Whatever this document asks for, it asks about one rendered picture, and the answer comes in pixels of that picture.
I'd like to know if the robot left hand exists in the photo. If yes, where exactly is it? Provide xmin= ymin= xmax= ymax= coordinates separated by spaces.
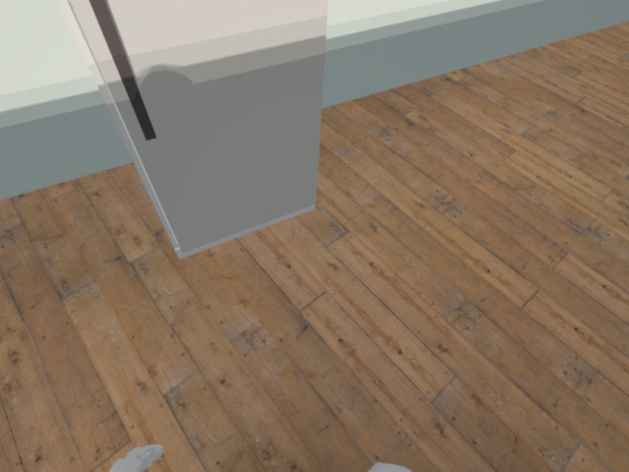
xmin=109 ymin=444 xmax=163 ymax=472

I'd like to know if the handle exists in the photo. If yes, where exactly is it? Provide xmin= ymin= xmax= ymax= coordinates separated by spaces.
xmin=89 ymin=0 xmax=156 ymax=141

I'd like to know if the fridge door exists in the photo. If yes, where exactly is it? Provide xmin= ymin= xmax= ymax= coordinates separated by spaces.
xmin=70 ymin=0 xmax=328 ymax=253

